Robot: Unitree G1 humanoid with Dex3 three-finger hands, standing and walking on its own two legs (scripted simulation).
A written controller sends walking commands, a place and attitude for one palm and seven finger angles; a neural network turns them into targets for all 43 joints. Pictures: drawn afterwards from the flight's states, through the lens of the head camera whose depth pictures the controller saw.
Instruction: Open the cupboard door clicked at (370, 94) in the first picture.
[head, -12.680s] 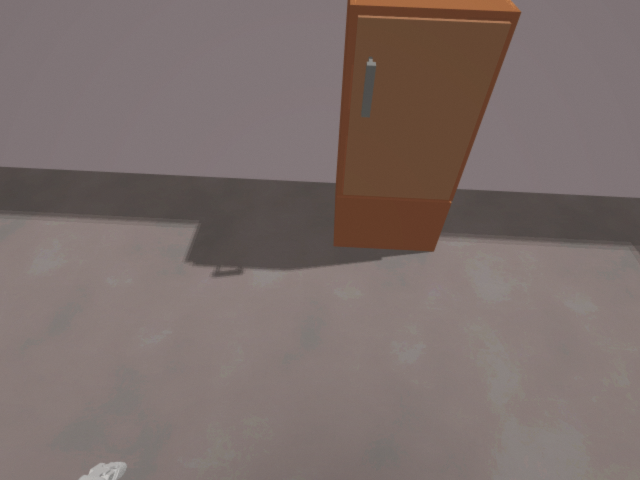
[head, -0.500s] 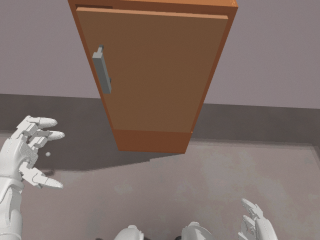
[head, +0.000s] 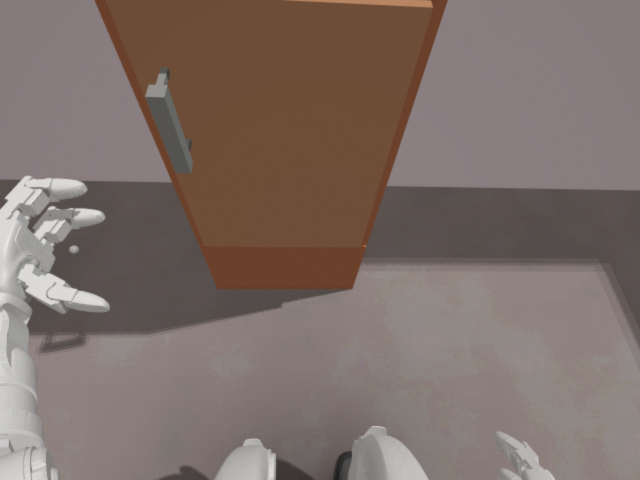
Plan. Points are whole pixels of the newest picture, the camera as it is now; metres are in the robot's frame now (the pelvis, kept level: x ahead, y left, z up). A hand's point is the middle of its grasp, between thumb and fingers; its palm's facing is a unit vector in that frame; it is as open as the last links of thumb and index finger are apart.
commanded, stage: move the hooked fingers beside the handle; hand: left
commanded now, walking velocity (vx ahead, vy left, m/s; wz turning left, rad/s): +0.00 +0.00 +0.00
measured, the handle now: (174, 123) +0.59 +0.23 +0.04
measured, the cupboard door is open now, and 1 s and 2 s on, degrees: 0 0 0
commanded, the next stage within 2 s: slide the fingers in behind the handle in 1.86 s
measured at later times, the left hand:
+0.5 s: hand (95, 193) +0.45 +0.30 +0.05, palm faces +0.03 -1.00 -0.02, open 14.0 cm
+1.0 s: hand (113, 152) +0.51 +0.29 +0.05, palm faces +0.03 -1.00 -0.02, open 14.0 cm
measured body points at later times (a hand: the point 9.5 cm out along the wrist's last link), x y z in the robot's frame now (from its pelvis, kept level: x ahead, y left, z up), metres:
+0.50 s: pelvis +0.00 +0.02 -0.01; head +0.13 +0.05 +0.42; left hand +0.44 +0.35 +0.05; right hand +0.05 -0.26 -0.11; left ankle -0.02 +0.10 -0.67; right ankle +0.05 -0.10 -0.67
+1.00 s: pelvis +0.00 +0.02 -0.02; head +0.17 +0.06 +0.40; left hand +0.51 +0.35 +0.05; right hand +0.00 -0.25 -0.11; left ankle -0.02 +0.10 -0.67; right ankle +0.05 -0.10 -0.67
